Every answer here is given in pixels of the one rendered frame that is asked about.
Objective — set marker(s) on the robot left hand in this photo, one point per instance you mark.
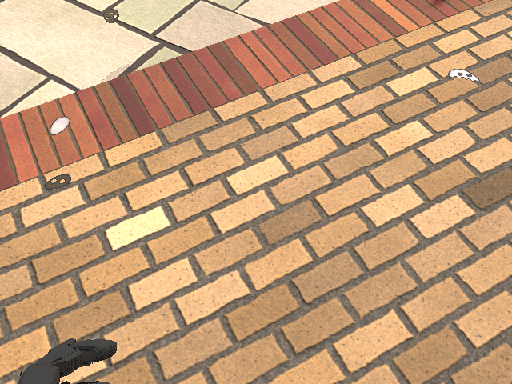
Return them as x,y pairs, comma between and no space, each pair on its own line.
65,358

